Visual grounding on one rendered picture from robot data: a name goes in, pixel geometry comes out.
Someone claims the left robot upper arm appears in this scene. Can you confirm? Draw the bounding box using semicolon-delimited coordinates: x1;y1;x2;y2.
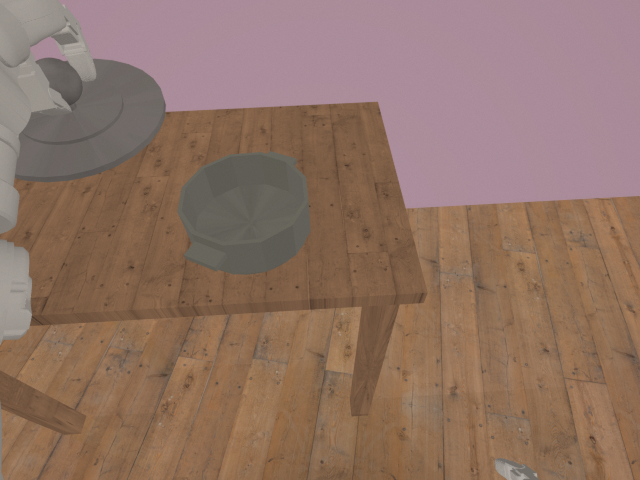
0;239;32;480

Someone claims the knob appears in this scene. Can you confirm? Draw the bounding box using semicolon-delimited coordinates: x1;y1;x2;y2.
35;58;83;105

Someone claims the table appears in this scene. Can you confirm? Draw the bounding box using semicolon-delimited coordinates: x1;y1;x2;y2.
0;102;428;435

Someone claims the pot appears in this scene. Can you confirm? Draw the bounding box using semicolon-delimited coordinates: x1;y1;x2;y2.
177;151;311;275

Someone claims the lid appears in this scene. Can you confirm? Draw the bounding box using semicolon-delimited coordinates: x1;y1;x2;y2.
15;59;166;182

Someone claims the robot left hand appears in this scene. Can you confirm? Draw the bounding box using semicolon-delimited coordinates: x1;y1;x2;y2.
0;0;96;116

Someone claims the robot right hand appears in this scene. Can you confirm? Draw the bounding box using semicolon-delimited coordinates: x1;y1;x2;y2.
495;458;539;480

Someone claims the left robot forearm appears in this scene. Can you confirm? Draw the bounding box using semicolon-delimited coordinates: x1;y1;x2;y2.
0;4;31;234

